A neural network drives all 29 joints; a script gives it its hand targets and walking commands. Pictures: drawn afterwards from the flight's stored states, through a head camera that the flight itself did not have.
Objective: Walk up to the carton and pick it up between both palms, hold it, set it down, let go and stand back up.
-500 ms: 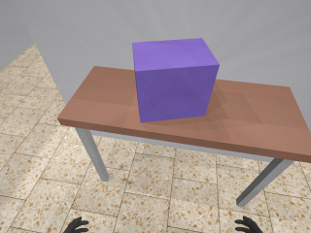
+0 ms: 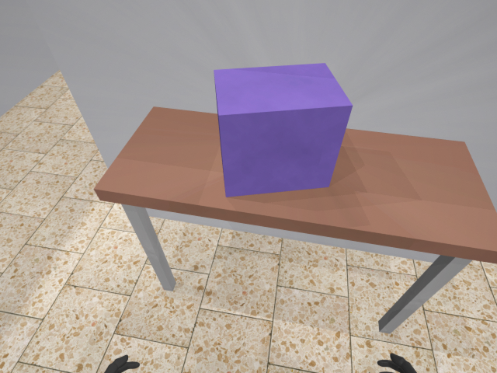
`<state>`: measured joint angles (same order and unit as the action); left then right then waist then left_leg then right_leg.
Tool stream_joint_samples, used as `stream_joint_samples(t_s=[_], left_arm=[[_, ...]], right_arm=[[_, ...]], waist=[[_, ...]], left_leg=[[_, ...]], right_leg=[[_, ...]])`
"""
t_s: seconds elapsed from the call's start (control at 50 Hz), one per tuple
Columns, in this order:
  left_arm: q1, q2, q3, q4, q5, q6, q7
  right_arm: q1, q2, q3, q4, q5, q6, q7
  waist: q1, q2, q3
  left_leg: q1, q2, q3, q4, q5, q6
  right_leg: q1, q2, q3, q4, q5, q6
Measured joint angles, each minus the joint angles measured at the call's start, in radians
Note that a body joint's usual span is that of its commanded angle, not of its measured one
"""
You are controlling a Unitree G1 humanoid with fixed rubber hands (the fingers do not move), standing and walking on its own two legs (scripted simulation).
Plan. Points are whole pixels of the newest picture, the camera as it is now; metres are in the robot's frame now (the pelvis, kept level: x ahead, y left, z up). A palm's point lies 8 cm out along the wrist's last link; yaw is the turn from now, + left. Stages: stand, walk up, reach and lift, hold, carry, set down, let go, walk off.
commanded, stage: stand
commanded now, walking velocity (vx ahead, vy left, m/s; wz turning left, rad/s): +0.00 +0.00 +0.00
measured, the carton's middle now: (274, 131) +0.65 -0.04 +0.02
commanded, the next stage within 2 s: walk up in 1.38 s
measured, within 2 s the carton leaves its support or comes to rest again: neither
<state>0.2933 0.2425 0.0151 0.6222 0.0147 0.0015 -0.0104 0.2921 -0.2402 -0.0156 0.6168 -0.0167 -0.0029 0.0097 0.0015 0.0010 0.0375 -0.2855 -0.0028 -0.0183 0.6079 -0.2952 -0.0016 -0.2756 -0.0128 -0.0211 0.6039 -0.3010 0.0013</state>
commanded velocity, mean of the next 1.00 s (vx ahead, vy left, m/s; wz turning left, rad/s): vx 0.00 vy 0.00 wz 0.00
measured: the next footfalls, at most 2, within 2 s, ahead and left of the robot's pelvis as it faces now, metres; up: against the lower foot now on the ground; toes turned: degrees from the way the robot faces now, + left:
none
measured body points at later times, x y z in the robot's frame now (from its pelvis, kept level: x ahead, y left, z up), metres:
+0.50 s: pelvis +0.00 +0.00 +0.00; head +0.01 +0.00 +0.45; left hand +0.11 +0.25 -0.10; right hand +0.12 -0.25 -0.10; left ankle +0.02 +0.12 -0.73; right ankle +0.02 -0.12 -0.73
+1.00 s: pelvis +0.00 +0.00 +0.00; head +0.01 +0.00 +0.45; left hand +0.11 +0.25 -0.11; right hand +0.11 -0.25 -0.11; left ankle +0.02 +0.12 -0.73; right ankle +0.02 -0.12 -0.73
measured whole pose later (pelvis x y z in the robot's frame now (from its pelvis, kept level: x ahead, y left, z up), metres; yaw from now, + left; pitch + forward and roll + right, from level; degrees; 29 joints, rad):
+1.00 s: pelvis +0.00 +0.00 +0.00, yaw +0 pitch -2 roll +0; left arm 0.30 0.26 0.00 0.65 0.01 0.00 -0.01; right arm 0.29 -0.25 -0.01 0.65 -0.01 0.00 0.01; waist 0.00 0.00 0.05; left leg -0.27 0.00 -0.03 0.57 -0.28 0.00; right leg -0.26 -0.01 -0.03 0.57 -0.28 0.00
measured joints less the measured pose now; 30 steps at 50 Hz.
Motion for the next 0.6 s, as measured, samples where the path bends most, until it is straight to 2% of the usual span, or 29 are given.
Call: stream_joint_samples(t_s=[0.6], left_arm=[[0.003,0.011,-0.008,0.019,-0.001,0.001,0.003]], right_arm=[[0.000,-0.006,0.002,0.020,0.003,0.002,-0.002]], waist=[[-0.001,0.001,0.011]], left_leg=[[0.008,-0.002,-0.007,-0.026,0.016,-0.002]], right_leg=[[0.011,-0.002,-0.007,-0.026,0.013,-0.002]])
